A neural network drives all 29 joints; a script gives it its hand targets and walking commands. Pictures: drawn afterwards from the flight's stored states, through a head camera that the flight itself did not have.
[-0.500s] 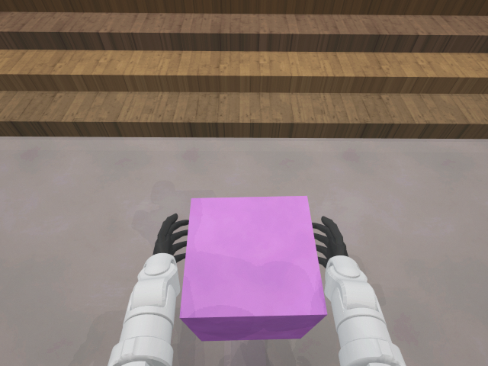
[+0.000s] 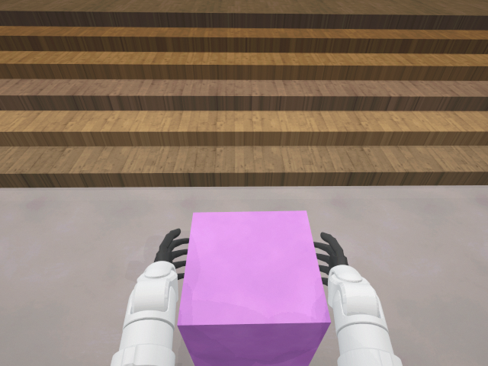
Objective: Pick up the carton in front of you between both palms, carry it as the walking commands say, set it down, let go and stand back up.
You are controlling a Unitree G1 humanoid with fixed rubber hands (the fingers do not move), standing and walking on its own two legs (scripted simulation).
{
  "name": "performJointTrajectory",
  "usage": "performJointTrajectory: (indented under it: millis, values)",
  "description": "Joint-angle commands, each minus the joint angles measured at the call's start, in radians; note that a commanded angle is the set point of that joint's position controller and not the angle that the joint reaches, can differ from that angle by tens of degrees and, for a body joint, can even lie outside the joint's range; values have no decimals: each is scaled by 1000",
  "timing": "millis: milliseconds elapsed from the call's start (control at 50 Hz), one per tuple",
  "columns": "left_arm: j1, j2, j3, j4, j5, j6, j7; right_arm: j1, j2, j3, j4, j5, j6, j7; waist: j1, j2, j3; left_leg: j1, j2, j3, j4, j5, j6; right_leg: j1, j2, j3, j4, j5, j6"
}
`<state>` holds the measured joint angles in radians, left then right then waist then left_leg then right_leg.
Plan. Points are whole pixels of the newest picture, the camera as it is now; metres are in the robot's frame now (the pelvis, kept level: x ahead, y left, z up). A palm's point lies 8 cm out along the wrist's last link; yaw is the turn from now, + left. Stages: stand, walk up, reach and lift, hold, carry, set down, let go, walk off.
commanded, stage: reach and lift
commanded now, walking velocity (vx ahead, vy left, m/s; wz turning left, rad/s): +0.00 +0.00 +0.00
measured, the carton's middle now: (250, 294) +0.29 +0.00 -0.05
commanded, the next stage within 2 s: hold in 0.80 s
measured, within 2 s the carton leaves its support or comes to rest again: neither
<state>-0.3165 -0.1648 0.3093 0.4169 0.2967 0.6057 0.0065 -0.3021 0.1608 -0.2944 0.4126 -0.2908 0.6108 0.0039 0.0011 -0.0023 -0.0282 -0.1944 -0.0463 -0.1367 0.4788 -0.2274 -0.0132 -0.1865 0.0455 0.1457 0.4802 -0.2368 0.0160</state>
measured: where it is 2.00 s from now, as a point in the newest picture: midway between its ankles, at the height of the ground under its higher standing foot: outside the picture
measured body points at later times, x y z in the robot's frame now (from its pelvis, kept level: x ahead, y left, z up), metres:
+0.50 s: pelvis +0.01 +0.00 +0.01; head -0.02 +0.00 +0.45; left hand +0.32 +0.15 +0.03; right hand +0.31 -0.15 +0.03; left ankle +0.02 +0.13 -0.74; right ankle +0.02 -0.13 -0.74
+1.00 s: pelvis +0.01 +0.00 +0.01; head -0.04 +0.00 +0.46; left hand +0.31 +0.15 +0.05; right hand +0.31 -0.15 +0.05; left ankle +0.02 +0.13 -0.74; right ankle +0.02 -0.13 -0.74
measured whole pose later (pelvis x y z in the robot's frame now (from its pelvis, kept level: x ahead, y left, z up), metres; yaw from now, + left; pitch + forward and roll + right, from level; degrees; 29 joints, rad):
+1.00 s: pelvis +0.01 +0.00 +0.01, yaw +0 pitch -7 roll +0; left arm -0.26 -0.15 0.22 0.23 0.27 0.75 0.00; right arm -0.24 0.15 -0.21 0.22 -0.26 0.76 0.00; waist 0.00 0.00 -0.01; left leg -0.05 -0.03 -0.14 0.35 -0.19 -0.01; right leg -0.04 0.04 0.14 0.35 -0.20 0.01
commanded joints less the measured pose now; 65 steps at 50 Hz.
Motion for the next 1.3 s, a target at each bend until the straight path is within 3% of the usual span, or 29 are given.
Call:
performJointTrajectory:
  millis: [0,200,520,760,880,1000,1140,1160,1200,1220,1280]
  values:
    - [-550,-987,-561,27,-235,-18,-266,-601,966,551,-7,232,-34,256,0,5,-212,58,-37,74,-84,32,8,28,41,-81,-87,30,-12]
    - [-527,-974,-559,20,-231,-4,-265,-575,956,552,-19,229,-19,252,-2,3,-234,92,-42,76,-99,83,1,65,44,-81,-104,83,-5]
    - [-406,-943,-604,-98,-259,35,-255,-449,934,596,-133,260,22,240,0,3,-237,162,-50,67,-128,254,-6,144,52,-72,-134,255,5]
    - [-394,-932,-614,-140,-269,64,-253,-439,922,608,-177,270,51,237,0,2,-211,171,-52,66,-141,251,-7,157,52,-71,-146,252,5]
    - [-391,-932,-682,-236,-311,102,-245,-437,926,673,-272,308,91,230,-4,1,-251,211,-52,58,-154,306,-9,200,54,-68,-159,312,8]
    - [-399,-894,-609,-172,-266,136,-248,-441,884,600,-203,268,126,235,-1,2,-114,161,-48,73,-178,131,-3,147,46,-76,-187,131,0]
    - [-485,-928,-618,-167,-280,125,-260,-527,915,608,-198,278,114,246,-4,2,-165,166,-46,74,-164,112,-2,146,44,-81,-172,114,-4]
    - [-497,-922,-633,-170,-287,126,-258,-530,909,613,-208,282,115,243,-9,-16,-186,46,114,40,-91,-92,11,45,-115,-37,-107,-75,-14]
    - [-487,-919,-648,-207,-295,128,-247,-535,912,635,-241,300,118,238,0,-18,-158,-46,86,29,-104,-456,22,-60,-108,11,-154,-487,-25]
    - [-495,-920,-665,-238,-309,132,-243,-547,911,657,-273,315,123,234,0,-29,-143,-68,85,47,-84,-468,19,-85,-112,7,-147,-516,-26]
    - [-476,-909,-735,-319,-351,175,-224,-522,900,722,-343,359,165,214,2,-50,-246,-40,80,119,15,-260,11,-69,-128,-26,-95,-340,-51]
